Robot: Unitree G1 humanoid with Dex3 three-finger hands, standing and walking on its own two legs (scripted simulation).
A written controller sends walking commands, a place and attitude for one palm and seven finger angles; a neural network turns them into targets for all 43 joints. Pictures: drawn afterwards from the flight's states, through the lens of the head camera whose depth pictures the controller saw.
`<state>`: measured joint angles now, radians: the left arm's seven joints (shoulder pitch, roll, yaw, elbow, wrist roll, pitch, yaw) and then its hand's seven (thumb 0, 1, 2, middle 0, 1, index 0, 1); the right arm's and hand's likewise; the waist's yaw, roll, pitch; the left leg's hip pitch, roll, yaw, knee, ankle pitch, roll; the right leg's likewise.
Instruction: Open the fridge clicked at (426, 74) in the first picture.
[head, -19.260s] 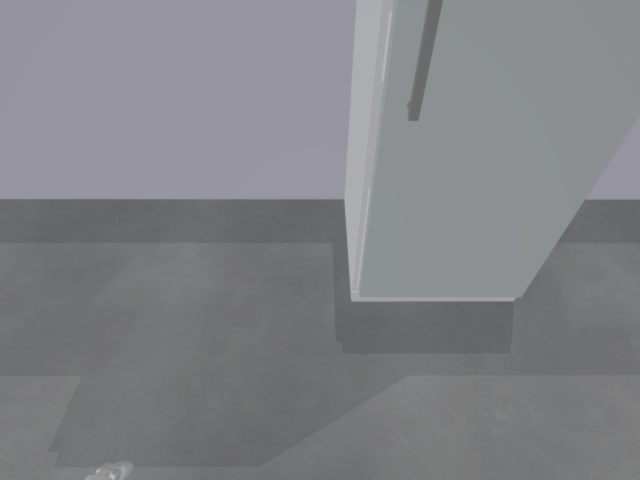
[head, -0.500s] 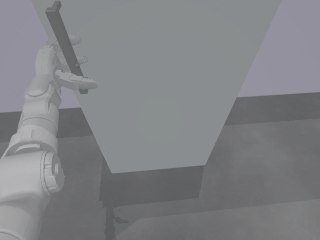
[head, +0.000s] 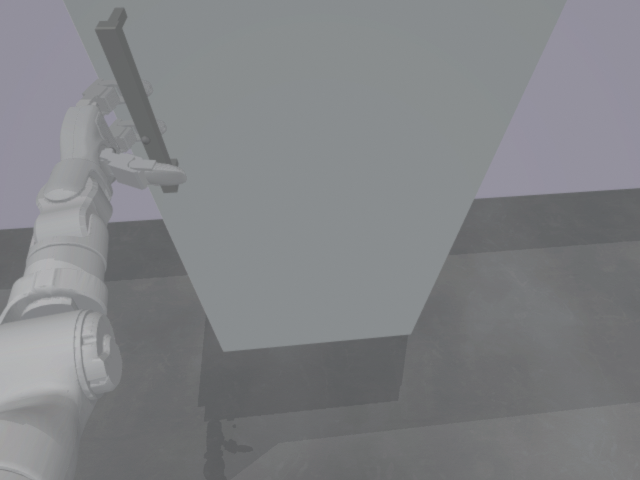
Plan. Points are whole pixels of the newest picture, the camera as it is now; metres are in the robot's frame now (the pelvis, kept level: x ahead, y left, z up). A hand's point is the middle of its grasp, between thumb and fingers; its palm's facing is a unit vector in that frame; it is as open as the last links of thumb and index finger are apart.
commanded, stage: grip the handle and tug to test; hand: left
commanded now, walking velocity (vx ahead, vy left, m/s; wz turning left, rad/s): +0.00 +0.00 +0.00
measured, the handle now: (148, 112) +0.53 +0.21 +0.18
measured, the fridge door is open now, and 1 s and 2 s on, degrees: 0 0 9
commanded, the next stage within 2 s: pull the door a little, standing still in 1.34 s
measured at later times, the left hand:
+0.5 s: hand (157, 133) +0.48 +0.19 +0.18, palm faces +0.07 -1.00 +0.01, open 7.1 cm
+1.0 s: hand (160, 133) +0.48 +0.19 +0.18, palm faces +0.10 -1.00 +0.00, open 5.4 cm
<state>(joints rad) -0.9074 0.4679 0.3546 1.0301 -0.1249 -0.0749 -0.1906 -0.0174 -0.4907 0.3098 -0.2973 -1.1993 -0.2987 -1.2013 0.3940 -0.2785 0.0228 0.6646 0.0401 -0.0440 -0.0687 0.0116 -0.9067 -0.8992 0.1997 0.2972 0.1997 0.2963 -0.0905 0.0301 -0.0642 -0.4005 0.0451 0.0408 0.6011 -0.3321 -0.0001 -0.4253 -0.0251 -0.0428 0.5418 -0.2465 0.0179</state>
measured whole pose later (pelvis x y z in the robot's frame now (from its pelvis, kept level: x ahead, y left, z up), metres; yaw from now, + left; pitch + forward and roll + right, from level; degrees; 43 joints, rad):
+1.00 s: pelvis +0.00 +0.00 +0.00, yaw +0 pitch +8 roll -1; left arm -0.90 0.44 0.34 0.99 -0.13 -0.07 -0.14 0.00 0.75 0.83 -0.39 -1.40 -0.38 -1.40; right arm 0.39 -0.28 0.02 0.67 0.04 -0.05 -0.06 0.01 -0.91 -0.90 0.20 0.30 0.20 0.30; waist -0.09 0.04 -0.06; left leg -0.39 0.05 0.04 0.59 -0.33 -0.01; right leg -0.42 -0.02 -0.04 0.54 -0.25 0.01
